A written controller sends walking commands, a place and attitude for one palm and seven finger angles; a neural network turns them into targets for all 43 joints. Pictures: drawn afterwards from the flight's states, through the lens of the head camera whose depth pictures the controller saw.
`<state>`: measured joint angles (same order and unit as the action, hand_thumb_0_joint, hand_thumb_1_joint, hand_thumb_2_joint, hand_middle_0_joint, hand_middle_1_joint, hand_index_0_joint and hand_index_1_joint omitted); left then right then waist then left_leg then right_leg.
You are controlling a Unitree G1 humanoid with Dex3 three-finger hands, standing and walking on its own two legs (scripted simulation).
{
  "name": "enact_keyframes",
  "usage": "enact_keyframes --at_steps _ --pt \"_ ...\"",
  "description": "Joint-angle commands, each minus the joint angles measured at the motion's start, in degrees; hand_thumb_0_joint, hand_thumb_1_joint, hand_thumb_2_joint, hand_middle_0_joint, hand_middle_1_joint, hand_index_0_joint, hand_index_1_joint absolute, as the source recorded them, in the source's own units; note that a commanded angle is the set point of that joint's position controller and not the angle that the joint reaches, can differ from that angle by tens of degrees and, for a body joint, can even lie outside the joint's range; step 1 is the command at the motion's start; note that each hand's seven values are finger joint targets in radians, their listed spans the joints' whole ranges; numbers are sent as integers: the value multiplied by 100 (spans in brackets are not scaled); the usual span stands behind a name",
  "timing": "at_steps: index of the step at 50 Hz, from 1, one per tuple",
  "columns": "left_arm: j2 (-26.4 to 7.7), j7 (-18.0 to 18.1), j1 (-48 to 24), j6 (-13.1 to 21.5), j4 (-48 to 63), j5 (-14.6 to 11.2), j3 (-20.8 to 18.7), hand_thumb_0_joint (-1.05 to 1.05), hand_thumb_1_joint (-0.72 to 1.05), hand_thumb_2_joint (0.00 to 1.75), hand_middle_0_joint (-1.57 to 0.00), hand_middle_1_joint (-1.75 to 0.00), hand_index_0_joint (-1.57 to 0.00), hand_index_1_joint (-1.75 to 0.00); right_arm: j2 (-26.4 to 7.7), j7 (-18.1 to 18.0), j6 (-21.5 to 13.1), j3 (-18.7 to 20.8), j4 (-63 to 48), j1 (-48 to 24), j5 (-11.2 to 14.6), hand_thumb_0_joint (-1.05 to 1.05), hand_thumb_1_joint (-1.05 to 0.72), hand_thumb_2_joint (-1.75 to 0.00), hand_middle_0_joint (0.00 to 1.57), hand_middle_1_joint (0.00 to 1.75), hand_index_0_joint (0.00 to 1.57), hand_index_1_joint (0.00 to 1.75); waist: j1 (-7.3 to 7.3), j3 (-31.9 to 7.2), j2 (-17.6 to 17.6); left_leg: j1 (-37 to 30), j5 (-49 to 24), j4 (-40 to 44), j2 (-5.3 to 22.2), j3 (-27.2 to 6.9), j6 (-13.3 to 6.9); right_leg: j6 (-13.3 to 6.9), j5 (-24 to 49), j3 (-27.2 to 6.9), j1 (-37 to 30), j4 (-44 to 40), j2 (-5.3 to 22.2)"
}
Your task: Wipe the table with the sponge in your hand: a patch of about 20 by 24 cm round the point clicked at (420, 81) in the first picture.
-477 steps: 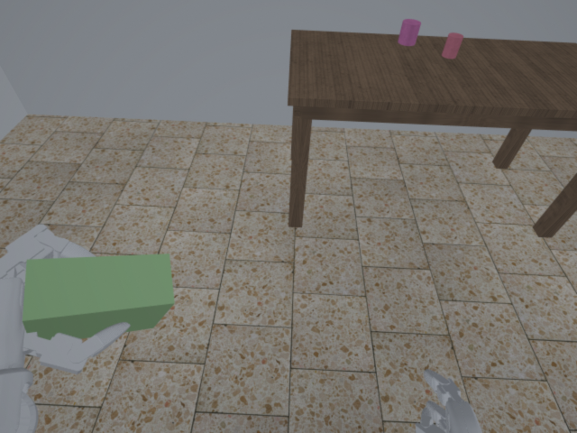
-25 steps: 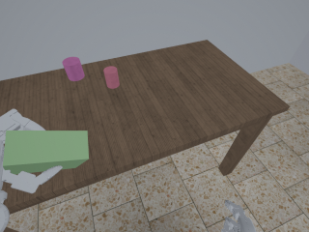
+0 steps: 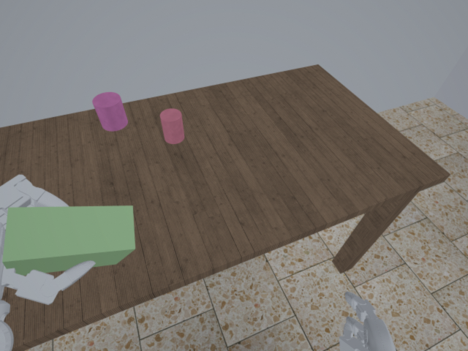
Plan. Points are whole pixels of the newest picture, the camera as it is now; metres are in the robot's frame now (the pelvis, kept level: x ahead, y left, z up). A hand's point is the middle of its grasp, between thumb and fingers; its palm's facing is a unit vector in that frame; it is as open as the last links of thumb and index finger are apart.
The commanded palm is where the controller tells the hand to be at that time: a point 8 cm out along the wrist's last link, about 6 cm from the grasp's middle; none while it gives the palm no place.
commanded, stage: shuffle to correct the standing spot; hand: left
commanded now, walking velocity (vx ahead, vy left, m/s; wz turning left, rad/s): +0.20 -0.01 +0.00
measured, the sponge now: (90, 239) +0.22 +0.21 +0.14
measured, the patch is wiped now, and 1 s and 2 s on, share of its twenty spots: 0.00 0.00 0.00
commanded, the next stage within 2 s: come to a stop and stand still in 0.04 s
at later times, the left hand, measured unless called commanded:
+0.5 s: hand (20, 202) +0.24 +0.29 +0.18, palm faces +0.42 -0.78 -0.47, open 9.7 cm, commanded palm +0.16 +0.29 +0.18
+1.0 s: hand out of the picture +0.18 +0.30 +0.17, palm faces +0.42 -0.84 -0.35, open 9.7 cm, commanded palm +0.12 +0.33 +0.18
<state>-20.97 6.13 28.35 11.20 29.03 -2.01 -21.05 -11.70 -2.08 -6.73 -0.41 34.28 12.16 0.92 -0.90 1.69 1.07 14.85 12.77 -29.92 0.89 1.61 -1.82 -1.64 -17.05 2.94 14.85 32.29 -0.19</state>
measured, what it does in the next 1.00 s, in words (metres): shifts its weight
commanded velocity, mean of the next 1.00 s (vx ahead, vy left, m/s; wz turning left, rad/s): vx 0.02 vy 0.00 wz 0.00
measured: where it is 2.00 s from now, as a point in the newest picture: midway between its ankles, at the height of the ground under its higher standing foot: outside the picture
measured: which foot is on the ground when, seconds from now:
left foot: down 0.00-1.00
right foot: down 0.00-1.00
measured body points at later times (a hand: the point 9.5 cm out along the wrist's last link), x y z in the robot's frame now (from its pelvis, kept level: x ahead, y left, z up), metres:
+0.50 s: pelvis +0.00 +0.01 +0.01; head +0.03 +0.03 +0.45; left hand +0.21 +0.33 +0.21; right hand +0.20 -0.21 -0.07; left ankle +0.01 +0.12 -0.73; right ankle +0.00 -0.10 -0.73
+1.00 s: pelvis -0.04 +0.05 +0.01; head -0.03 +0.08 +0.46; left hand +0.15 +0.35 +0.19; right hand +0.13 -0.17 -0.07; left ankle +0.01 +0.12 -0.73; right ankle +0.00 -0.09 -0.73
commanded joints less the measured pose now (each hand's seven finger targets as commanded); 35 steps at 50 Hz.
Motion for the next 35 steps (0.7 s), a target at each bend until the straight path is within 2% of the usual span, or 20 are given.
enact_keyframes --at_steps 1,2,4,5,7,8,9,10,13,15,20,21,22,23,24,26,29,31,33,35 --pt "-938 71 -714 299 874 17 -542 0 10 130 -120 -160 -120 -160 -650 -74 -235 302 -922 -653 4 0 -90 -90 20 30 20 30 51 -722 -1300 -847 -1787 1110 1240 -1541 -641 62 -496 -70 529 778 141" --pt "-1081 54 -858 257 1044 43 -601 0 10 130 -120 -160 -120 -160 -601 -82 -226 233 -940 -701 -34 0 -90 -90 20 30 20 30 48 -514 -1466 -429 -1608 1188 1291 -1622 -707 51 -525 -10 333 575 230" --pt "-1118 30 -846 284 1309 72 -640 0 10 130 -120 -160 -120 -160 -577 -75 -266 172 -941 -712 -6 0 -90 -90 20 30 20 30 -9 -536 -971 -84 -1839 706 1046 -1171 -562 10 193 66 -337 -397 216" --pt "-1121 37 -669 272 1232 68 -714 0 10 130 -120 -160 -120 -160 -613 -56 -262 205 -944 -652 4 0 -90 -90 20 30 20 30 -14 -734 -682 95 -1799 286 799 -915 -393 -56 1117 -39 -892 -896 239" --pt "-988 14 -194 194 1088 -51 -673 0 10 130 -120 -160 -120 -160 -635 -14 -212 342 -1003 -457 57 0 -90 -90 20 30 20 30 106 -1147 738 289 -1427 -741 133 -277 -60 -444 2383 -1086 -1345 -1018 767" --pt "-975 32 -66 173 1159 -144 -698 0 10 130 -120 -160 -120 -160 -653 11 -183 363 -982 -408 101 0 -90 -90 20 30 20 30 158 -1214 799 385 -1257 -1061 -12 -130 29 -727 2993 -1403 -1361 -1021 1136" --pt "-946 60 -196 202 1197 -182 -680 0 10 130 -120 -160 -120 -160 -604 36 -163 286 -951 -386 64 0 -90 -90 20 30 20 30 180 -1199 507 283 -968 -866 -3 -109 76 -789 3177 -1348 -1207 -956 1316" --pt "-1054 94 -259 227 1251 -183 -790 0 10 130 -120 -160 -120 -160 -557 20 -158 235 -925 -480 31 0 -90 -90 20 30 20 30 167 -1140 -7 -54 -1031 -231 62 -144 79 -578 3231 -1107 -1013 -823 1171" --pt "-1095 86 -466 272 1314 -118 -709 0 10 130 -120 -160 -120 -160 -607 -77 -172 187 -936 -725 -7 0 -90 -90 20 30 20 30 101 -1111 -892 -891 -2970 565 571 -652 -70 -19 2925 -370 -712 -230 411" --pt "-1088 91 -381 212 1196 -90 -693 0 10 130 -120 -160 -120 -160 -610 -75 -134 213 -999 -639 -24 0 -90 -90 20 30 20 30 81 -1283 -630 -1176 -3927 287 661 -609 -60 6 2809 -239 -766 -250 352" --pt "-1007 62 -198 132 1245 -156 -609 0 10 130 -120 -160 -120 -160 -637 -68 -75 205 -1054 -647 6 0 -90 -90 20 30 20 30 86 -1136 -452 -508 -2644 404 525 -591 75 -40 2814 -372 -1251 -789 456" --pt "-4995 109 -5896 606 2088 662 -3718 0 10 130 -120 -160 -120 -160 -804 -27 -424 421 -831 239 -263 0 -90 -90 20 30 20 30 -196 -182 -26 403 -1553 -385 326 166 39 188 2160 -790 -221 -1202 442" --pt "-1694 -113 -2636 441 -1143 136 -1429 0 10 130 -120 -160 -120 -160 -250 18 -431 239 -546 -213 -193 0 -90 -90 20 30 20 30 -92 -1191 58 -185 -1248 22 -5 -171 119 -449 2796 -1335 -825 -849 940" --pt "-966 -103 -1994 373 -766 -20 -941 0 10 130 -120 -160 -120 -160 -576 106 -411 385 -891 -243 -3 0 -90 -90 20 30 20 30 -47 -1469 -918 -854 -1492 381 68 -92 118 -419 3045 -1326 -903 -573 778" --pt "-954 -148 -2120 537 -23 -46 -624 0 10 130 -120 -160 -120 -160 -638 117 -447 366 -981 -114 -3 0 -90 -90 20 30 20 30 -26 -1478 -923 -889 -1849 191 203 -57 81 -191 2941 -1095 -946 -681 631" --pt "-783 -124 -1218 518 351 -106 -306 0 10 130 -120 -160 -120 -160 -691 221 -452 350 -1049 -413 30 0 -90 -90 20 30 20 30 -130 -1242 -475 -751 -2087 338 314 -214 48 35 2740 -830 -1059 -737 593" --pt "-703 -57 -603 451 401 -126 -210 0 10 130 -120 -160 -120 -160 -696 228 -421 280 -1091 -574 38 0 -90 -90 20 30 20 30 -152 -820 10 -324 -1377 619 388 -347 24 51 1716 -560 -864 -957 468" --pt "-1086 -13 -710 484 514 -136 -594 0 10 130 -120 -160 -120 -160 -722 137 -407 287 -1100 -596 22 0 -90 -90 20 30 20 30 -128 -644 212 -145 -612 768 334 -433 57 27 1120 -662 -686 -1156 472" --pt "-1523 59 -897 544 759 -126 -1063 0 10 130 -120 -160 -120 -160 -705 27 -392 255 -1080 -706 38 0 -90 -90 20 30 20 30 -103 -534 -67 -169 -45 944 335 -470 39 16 615 -662 -436 -1265 455" --pt "-1337 23 -1063 637 774 -140 -938 0 10 130 -120 -160 -120 -160 -650 -50 -413 211 -1137 -625 4 0 -90 -90 20 30 20 30 -75 -473 -442 141 678 1147 355 -572 -24 15 181 -647 -524 -1290 410"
